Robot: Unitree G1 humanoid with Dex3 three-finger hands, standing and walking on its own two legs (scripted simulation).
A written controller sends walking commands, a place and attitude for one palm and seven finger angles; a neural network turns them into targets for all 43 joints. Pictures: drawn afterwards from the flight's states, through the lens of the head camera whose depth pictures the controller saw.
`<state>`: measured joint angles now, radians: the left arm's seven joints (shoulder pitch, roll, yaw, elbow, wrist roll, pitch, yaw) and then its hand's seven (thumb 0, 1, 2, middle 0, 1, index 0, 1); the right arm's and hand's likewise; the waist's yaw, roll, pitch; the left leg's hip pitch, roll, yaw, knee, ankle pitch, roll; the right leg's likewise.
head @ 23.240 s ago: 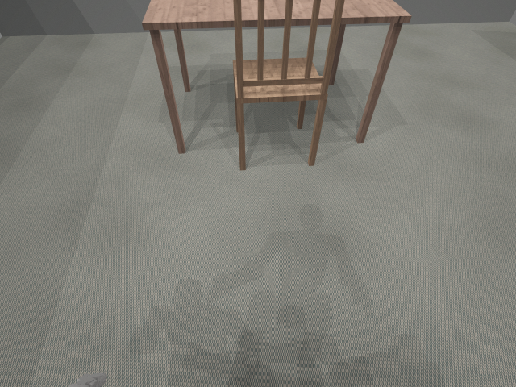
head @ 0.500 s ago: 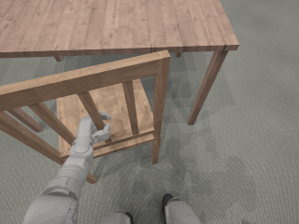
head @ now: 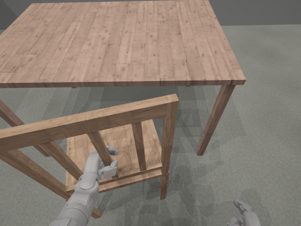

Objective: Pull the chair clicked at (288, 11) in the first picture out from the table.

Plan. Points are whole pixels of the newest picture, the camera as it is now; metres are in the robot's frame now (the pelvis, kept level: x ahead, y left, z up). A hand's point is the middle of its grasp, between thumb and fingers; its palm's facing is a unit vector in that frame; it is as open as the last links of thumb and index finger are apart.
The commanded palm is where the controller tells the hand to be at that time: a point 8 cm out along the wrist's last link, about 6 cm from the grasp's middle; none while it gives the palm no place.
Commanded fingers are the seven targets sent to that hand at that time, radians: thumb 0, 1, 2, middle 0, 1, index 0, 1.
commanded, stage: stop walking, hand still on the chair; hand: left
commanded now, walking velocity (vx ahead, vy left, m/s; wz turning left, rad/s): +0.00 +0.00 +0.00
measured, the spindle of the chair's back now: (106, 157) +0.32 +0.15 -0.06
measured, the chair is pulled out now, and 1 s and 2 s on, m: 0.17 0.17 0.17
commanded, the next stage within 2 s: open the thumb and straighten the fingers in 0.32 s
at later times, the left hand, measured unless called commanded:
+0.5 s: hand (112, 167) +0.29 +0.13 -0.07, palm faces +0.00 -0.99 -0.16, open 5.5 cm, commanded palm +0.27 +0.19 -0.05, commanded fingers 0.00 0.30 0.61 -0.50 -1.45 -0.50 -1.45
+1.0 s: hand (111, 168) +0.29 +0.14 -0.08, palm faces -0.01 -0.99 -0.16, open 15.5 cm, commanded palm +0.27 +0.19 -0.05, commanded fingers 0.00 -0.55 0.20 0.00 0.00 0.00 0.00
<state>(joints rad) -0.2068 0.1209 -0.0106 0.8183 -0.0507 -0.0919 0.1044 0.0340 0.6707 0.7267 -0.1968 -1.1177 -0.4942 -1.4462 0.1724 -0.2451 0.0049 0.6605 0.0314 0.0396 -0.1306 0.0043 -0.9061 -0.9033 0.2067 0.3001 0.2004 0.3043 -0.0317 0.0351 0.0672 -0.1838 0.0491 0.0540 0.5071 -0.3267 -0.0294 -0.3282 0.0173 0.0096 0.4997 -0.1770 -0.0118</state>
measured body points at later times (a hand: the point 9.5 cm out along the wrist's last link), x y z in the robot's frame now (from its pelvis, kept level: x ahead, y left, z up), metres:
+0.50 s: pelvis +0.02 +0.01 +0.00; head +0.04 +0.00 +0.45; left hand +0.29 +0.19 -0.06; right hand +0.13 -0.23 -0.12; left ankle -0.04 +0.13 -0.74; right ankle +0.05 -0.11 -0.74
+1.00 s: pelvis +0.01 +0.02 -0.04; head +0.06 +0.00 +0.41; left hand +0.29 +0.19 -0.07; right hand +0.17 -0.22 -0.14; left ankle -0.04 +0.13 -0.74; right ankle +0.05 -0.11 -0.74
